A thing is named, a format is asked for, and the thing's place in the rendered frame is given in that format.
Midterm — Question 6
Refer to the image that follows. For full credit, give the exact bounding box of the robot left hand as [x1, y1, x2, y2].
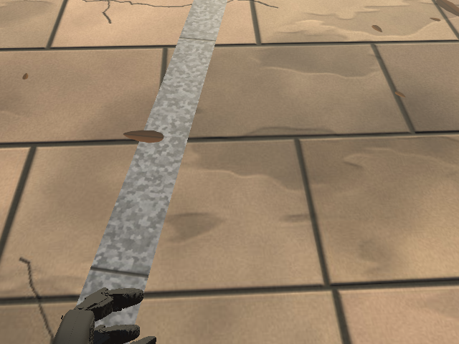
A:
[52, 287, 156, 344]

